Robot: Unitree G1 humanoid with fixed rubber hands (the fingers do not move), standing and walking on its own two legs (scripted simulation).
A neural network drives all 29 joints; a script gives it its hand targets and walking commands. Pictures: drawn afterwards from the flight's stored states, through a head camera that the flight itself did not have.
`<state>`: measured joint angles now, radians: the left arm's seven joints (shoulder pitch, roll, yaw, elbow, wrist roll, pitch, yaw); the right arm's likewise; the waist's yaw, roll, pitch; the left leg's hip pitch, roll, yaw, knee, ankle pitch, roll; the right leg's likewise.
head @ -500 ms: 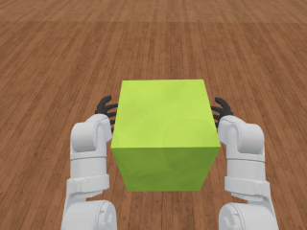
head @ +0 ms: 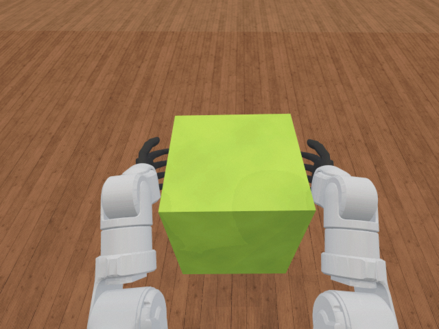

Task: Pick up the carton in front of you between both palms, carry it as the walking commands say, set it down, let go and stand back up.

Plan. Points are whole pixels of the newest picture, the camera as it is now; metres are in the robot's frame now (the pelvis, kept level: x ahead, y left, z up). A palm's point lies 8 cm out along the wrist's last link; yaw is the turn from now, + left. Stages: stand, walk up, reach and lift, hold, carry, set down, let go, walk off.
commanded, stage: carry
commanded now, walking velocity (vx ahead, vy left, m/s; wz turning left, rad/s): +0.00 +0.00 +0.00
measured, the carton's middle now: (233, 198) +0.34 +0.00 +0.05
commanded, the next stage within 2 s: none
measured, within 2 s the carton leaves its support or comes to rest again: neither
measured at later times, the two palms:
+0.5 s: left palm (147, 175) +0.33 +0.15 +0.12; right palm (321, 178) +0.33 -0.15 +0.12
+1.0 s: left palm (139, 147) +0.37 +0.17 +0.16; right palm (313, 144) +0.37 -0.13 +0.16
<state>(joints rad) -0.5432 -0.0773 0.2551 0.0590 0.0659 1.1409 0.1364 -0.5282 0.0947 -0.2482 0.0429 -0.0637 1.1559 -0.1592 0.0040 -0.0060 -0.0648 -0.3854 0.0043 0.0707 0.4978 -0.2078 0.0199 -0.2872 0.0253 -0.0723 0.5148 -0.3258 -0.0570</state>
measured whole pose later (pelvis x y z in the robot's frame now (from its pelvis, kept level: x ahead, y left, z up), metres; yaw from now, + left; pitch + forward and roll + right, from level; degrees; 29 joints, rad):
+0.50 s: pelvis +0.00 +0.00 +0.00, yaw +0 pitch +1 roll +0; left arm -0.54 -0.08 0.26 0.06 0.07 1.14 0.14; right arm -0.53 0.09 -0.25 0.04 -0.06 1.16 -0.16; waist 0.00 -0.01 -0.07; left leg -0.39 0.00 0.07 0.50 -0.21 0.02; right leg -0.29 0.03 -0.07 0.52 -0.33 -0.06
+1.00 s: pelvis +0.04 +0.01 +0.00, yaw +0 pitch +2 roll +0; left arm -0.59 -0.06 0.23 -0.01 0.04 1.19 0.17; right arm -0.59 0.07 -0.25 -0.01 -0.03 1.21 -0.17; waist 0.00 -0.03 -0.13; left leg -0.33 -0.02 0.09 0.55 -0.37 0.06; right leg -0.29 0.01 -0.07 0.58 -0.44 -0.06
